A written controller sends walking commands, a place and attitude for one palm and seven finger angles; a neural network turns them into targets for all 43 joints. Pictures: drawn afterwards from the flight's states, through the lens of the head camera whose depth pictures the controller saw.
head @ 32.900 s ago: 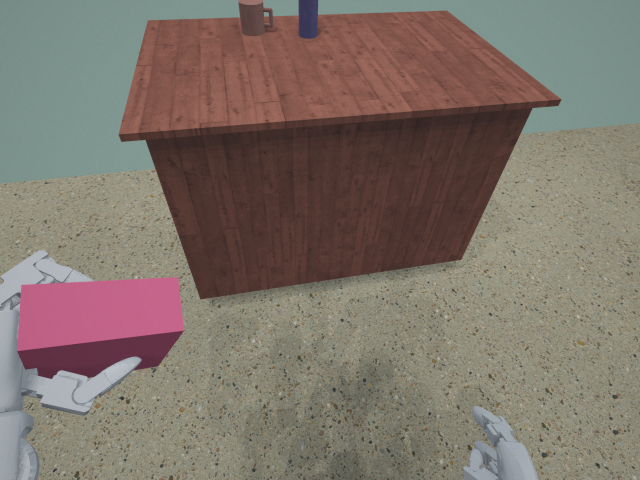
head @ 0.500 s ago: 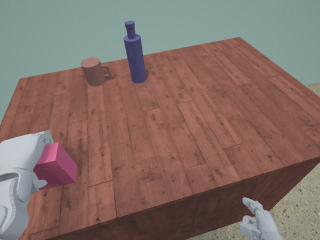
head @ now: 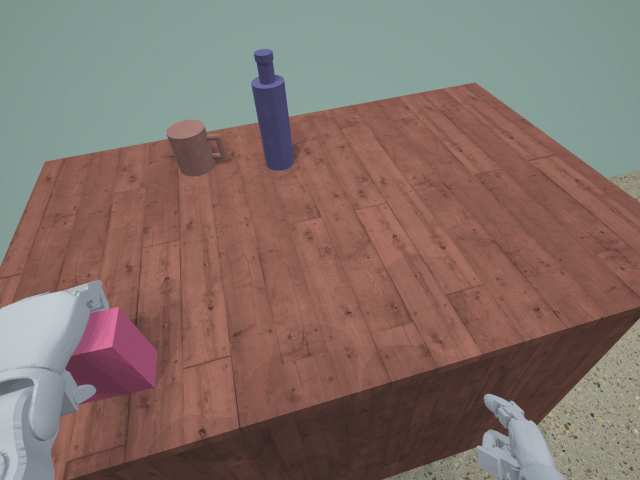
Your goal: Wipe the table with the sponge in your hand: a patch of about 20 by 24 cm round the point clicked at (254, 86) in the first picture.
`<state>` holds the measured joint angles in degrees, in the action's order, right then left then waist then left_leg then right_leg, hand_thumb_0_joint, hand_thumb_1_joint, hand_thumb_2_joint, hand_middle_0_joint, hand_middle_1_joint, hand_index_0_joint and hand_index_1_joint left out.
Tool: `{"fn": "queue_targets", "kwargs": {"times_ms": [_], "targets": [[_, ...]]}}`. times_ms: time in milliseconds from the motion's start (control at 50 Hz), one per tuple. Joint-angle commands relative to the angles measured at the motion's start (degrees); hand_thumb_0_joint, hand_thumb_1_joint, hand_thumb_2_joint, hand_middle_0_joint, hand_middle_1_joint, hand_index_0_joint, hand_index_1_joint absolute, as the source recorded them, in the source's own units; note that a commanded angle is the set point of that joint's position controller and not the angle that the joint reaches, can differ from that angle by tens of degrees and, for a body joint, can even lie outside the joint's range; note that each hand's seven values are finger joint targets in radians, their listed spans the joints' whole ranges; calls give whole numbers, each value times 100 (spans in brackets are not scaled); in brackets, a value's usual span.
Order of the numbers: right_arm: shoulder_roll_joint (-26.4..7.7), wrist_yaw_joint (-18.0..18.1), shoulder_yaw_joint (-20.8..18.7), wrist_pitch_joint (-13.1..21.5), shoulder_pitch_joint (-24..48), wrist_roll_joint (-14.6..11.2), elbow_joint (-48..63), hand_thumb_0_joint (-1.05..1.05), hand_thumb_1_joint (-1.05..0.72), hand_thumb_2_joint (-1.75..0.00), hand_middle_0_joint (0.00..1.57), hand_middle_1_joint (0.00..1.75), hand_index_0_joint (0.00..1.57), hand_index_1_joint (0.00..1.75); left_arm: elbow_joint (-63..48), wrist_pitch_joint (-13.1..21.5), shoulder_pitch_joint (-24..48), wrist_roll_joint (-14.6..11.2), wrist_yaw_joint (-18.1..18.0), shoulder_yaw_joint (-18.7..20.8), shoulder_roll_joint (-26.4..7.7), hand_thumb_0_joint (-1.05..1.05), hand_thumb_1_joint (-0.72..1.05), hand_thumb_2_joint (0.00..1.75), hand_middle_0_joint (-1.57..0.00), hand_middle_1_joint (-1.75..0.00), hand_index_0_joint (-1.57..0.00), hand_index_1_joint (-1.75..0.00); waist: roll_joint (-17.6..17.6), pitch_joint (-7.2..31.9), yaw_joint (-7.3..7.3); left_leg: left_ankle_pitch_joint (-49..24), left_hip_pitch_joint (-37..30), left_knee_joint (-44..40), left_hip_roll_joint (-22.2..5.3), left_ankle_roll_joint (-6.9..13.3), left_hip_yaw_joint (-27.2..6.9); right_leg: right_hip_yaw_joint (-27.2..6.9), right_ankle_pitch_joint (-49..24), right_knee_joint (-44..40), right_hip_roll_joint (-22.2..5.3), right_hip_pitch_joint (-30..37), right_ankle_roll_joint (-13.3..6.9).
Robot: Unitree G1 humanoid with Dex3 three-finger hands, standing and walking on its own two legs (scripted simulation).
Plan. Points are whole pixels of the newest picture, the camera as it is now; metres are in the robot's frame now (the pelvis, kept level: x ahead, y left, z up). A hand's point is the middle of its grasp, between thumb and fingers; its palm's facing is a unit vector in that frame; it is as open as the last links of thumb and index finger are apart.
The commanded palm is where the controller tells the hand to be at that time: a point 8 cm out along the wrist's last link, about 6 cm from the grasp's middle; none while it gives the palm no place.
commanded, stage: lift the sponge slowly off the table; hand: left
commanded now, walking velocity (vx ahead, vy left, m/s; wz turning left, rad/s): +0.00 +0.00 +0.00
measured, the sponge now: (85, 369) +0.21 +0.32 +0.05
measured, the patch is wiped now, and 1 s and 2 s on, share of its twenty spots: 0.90 0.90 0.90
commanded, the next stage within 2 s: none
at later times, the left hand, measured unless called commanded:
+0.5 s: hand (70, 358) +0.20 +0.31 +0.10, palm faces +0.01 -0.06 -1.00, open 9.5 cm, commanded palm +0.17 +0.30 +0.16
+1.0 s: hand (46, 361) +0.18 +0.31 +0.13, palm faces +0.03 -0.05 -1.00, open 9.5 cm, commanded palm +0.16 +0.30 +0.19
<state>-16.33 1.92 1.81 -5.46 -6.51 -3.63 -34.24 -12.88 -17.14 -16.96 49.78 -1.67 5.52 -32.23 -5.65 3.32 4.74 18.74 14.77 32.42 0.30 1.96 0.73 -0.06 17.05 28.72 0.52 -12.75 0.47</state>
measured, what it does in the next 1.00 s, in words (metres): stands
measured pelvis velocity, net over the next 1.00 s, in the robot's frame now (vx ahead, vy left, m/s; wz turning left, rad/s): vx -0.02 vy -0.02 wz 0.03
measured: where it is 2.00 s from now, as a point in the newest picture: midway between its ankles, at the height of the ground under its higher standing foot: outside the picture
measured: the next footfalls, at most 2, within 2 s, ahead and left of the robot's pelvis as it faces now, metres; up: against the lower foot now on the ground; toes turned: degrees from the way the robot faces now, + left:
none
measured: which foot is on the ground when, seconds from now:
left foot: down 0.00-1.00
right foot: down 0.00-1.00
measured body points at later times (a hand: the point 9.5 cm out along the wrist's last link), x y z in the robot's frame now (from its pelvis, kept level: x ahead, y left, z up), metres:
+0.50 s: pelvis -0.01 +0.00 +0.00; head -0.01 -0.04 +0.45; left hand +0.20 +0.31 +0.16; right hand +0.21 -0.22 -0.09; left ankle -0.02 +0.09 -0.73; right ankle -0.02 -0.13 -0.73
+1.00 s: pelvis -0.02 -0.02 +0.01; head -0.03 -0.06 +0.45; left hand +0.18 +0.31 +0.18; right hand +0.21 -0.23 -0.08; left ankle -0.02 +0.09 -0.73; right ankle -0.02 -0.13 -0.73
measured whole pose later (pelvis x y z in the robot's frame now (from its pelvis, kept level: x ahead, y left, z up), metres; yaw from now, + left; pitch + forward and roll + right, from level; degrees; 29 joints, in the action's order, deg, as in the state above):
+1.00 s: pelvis -0.02 -0.02 +0.01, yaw +2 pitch -4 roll -1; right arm -16.1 5.5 2.8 -2.2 -4.5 -3.0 -38.3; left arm -9.9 -17.3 -8.4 47.1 4.0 4.7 -35.5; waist -6.5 -1.0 7.5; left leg 14.8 9.5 28.2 -0.4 0.2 -1.6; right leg 2.1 14.2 25.1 1.4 -7.1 -1.4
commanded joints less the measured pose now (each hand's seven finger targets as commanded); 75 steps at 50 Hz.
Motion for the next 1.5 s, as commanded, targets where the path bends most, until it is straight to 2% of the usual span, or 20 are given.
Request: {"fn": "queue_targets", "kwargs": {"times_ms": [0, 260, 400, 440, 520, 540, 600, 720, 740, 780, 940, 1000, 1120, 1200, 1260, 1280, 1340, 1380, 1440, 1480], "targets": [[-581, 18, -241, 339, 1114, 36, 1099, 0, -90, -90, 20, 30, 20, 30, -645, -121, -119, -164, 139, 346, -746, 0, 10, 130, -120, -160, -120, -160, 389, 568, 256, -1810, -194, -423, 20, 30, -323, 77, -1500, -293, 127, 239, -367], [-560, 135, -213, 424, 1238, 41, 948, 0, -90, -90, 20, 30, 20, 30, -743, -238, 639, -58, 134, 253, -868, 0, 10, 130, -120, -160, -120, -160, 403, 439, 201, -1695, -386, -647, -24, 22, -433, 57, -1118, -455, 164, 229, -394], [-501, 195, -162, 589, 1315, 78, 1045, 0, -90, -90, 20, 30, 20, 30, -1232, -142, 1142, -22, 175, 315, -1054, 0, 10, 130, -120, -160, -120, -160, 150, 812, 271, -1907, -617, -628, 31, 51, -439, 21, -1295, -446, 150, 499, -442], [-526, 195, -160, 572, 1296, 83, 941, 0, -90, -90, 20, 30, 20, 30, -982, -138, 1073, -44, 201, 225, -934, 0, 10, 130, -120, -160, -120, -160, 215, 583, 209, -1924, -582, -678, 14, 26, -435, 71, -1326, -527, 162, 426, -425], [-533, 222, -164, 623, 1273, 104, 882, 0, -90, -90, 20, 30, 20, 30, -967, -74, 1105, 2, 174, 768, -1495, 0, 10, 130, -120, -160, -120, -160, 296, 682, 271, -2034, -648, -605, 60, 28, -424, -63, -1507, -526, 129, 569, -445], [-543, 223, -161, 601, 1306, 116, 901, 0, -90, -90, 20, 30, 20, 30, -1036, -60, 1124, -36, 213, 587, -1289, 0, 10, 130, -120, -160, -120, -160, 262, 692, 264, -2083, -681, -604, 79, 38, -382, -5, -1611, -558, 123, 588, -431], [-508, 230, -138, 655, 1322, 136, 955, 0, -90, -90, 20, 30, 20, 30, -1443, 11, 1365, 0, 176, 794, -1581, 0, 10, 130, -120, -160, -120, -160, -69, 881, 331, -2134, -778, -579, 108, 50, -390, -81, -1599, -537, 119, 694, -477], [-511, 239, -167, 670, 1319, 141, 835, 0, -90, -90, 20, 30, 20, 30, -1450, 83, 1188, -14, 127, 1097, -1819, 0, 10, 130, -120, -160, -120, -160, 75, 780, 303, -2261, -857, -536, 115, 31, -378, -192, -1834, -596, 110, 681, -465], [-520, 251, -149, 643, 1334, 151, 848, 0, -90, -90, 20, 30, 20, 30, -1386, 71, 1279, -54, 163, 878, -1597, 0, 10, 130, -120, -160, -120, -160, 65, 677, 276, -2192, -826, -572, 119, 29, -354, -110, -1767, -662, 109, 643, -447], [-536, 276, -132, 692, 1552, 107, 868, 0, -90, -90, 20, 30, 20, 30, -1532, 82, 1577, -67, 136, 1142, -1928, 0, 10, 130, -120, -160, -120, -160, 39, 555, 270, -1956, -880, -629, 98, 26, -417, -355, -1480, -740, 152, 548, -488], [-555, 434, -110, 711, 1457, 91, 718, 0, -90, -90, 20, 30, 20, 30, -713, 83, 2305, -143, 384, 721, -1692, 0, 10, 130, -120, -160, -120, -160, 70, 478, 185, -1586, -843, -754, 158, 29, -355, -120, -980, -926, 84, 470, -426], [-537, 463, -89, 795, 1533, 119, 795, 0, -90, -90, 20, 30, 20, 30, -962, 168, 2638, -106, 479, 828, -1948, 0, 10, 130, -120, -160, -120, -160, -11, 820, 254, -1564, -914, -722, 184, 45, -352, -182, -938, -869, 45, 621, -457], [-526, 443, -72, 766, 1554, 93, 711, 0, -90, -90, 20, 30, 20, 30, -586, 161, 2772, -65, 532, 938, -2055, 0, 10, 130, -120, -160, -120, -160, 56, 442, 237, -1337, -758, -860, 147, -6, -366, -219, -617, -948, 55, 435, -450], [-555, 433, -72, 754, 1632, 125, 794, 0, -90, -90, 20, 30, 20, 30, -664, 103, 3095, -53, 491, 1079, -2252, 0, 10, 130, -120, -160, -120, -160, -48, 771, 372, -1480, -759, -844, 185, -15, -365, -286, -806, -858, 38, 716, -523], [-585, 403, -84, 674, 1613, 78, 710, 0, -90, -90, 20, 30, 20, 30, -359, -12, 3048, -96, 535, 1077, -2254, 0, 10, 130, -120, -160, -120, -160, 193, 672, 316, -1569, -748, -868, 178, -33, -364, -285, -940, -906, 46, 681, -466], [-561, 398, -49, 735, 1855, 40, 806, 0, -90, -90, 20, 30, 20, 30, -587, -25, 3228, -133, 567, 1096, -2310, 0, 10, 130, -120, -160, -120, -160, -89, 716, 313, -1459, -777, -916, 168, -43, -403, -449, -806, -915, 66, 686, -518], [-597, 397, -59, 675, 1673, 87, 764, 0, -90, -90, 20, 30, 20, 30, -336, -96, 3087, -157, 696, 917, -2153, 0, 10, 130, -120, -160, -120, -160, 55, 749, 313, -1562, -743, -846, 171, -24, -341, -233, -1002, -872, 5, 692, -472], [-545, 383, -28, 728, 1914, 20, 865, 0, -90, -90, 20, 30, 20, 30, -766, -93, 3263, -168, 797, 867, -2158, 0, 10, 130, -120, -160, -120, -160, -240, 777, 266, -1488, -815, -884, 152, -29, -403, -401, -903, -861, 42, 662, -513], [-577, 402, -24, 703, 1687, 84, 821, 0, -90, -90, 20, 30, 20, 30, -586, -76, 3102, -213, 914, 736, -2042, 0, 10, 130, -120, -160, -120, -160, 78, 702, 261, -1572, -759, -839, 132, -7, -367, -142, -1049, -846, -9, 621, -453], [-562, 435, -8, 756, 1854, 24, 886, 0, -90, -90, 20, 30, 20, 30, -800, -39, 3416, -176, 943, 907, -2298, 0, 10, 130, -120, -160, -120, -160, 92, 681, 224, -1370, -791, -884, 113, -1, -441, -379, -769, -885, 41, 553, -489]]}}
